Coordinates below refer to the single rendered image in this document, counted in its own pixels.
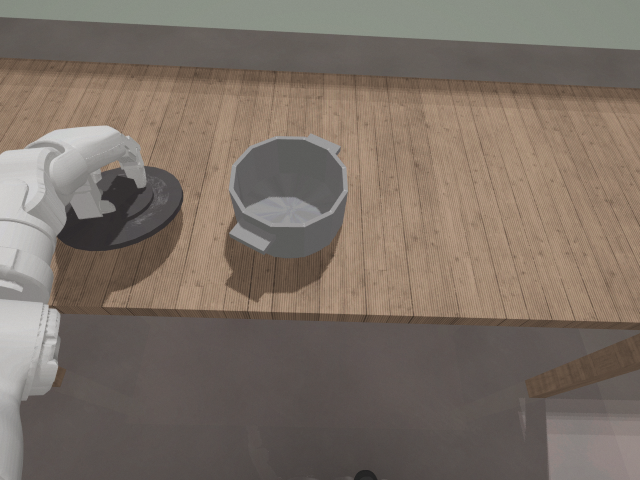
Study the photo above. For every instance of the table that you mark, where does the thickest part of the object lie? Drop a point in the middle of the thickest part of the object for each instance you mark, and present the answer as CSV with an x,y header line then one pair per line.
x,y
469,202

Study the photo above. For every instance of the pot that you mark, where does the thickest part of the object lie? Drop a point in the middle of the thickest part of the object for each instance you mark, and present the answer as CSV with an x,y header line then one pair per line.
x,y
289,195

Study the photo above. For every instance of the lid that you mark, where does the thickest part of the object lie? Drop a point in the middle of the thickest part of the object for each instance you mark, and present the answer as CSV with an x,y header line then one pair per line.
x,y
147,211

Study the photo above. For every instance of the robot left forearm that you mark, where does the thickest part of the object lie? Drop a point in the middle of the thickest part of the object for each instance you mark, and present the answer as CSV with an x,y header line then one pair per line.
x,y
36,183

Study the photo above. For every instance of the knob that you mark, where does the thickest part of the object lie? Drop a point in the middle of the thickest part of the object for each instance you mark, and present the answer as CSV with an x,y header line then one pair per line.
x,y
116,189

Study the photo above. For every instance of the robot left upper arm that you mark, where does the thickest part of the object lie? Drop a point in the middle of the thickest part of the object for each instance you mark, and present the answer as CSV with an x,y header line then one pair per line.
x,y
29,347

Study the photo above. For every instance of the robot left hand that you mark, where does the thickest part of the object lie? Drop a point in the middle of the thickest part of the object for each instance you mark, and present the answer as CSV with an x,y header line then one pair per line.
x,y
100,146

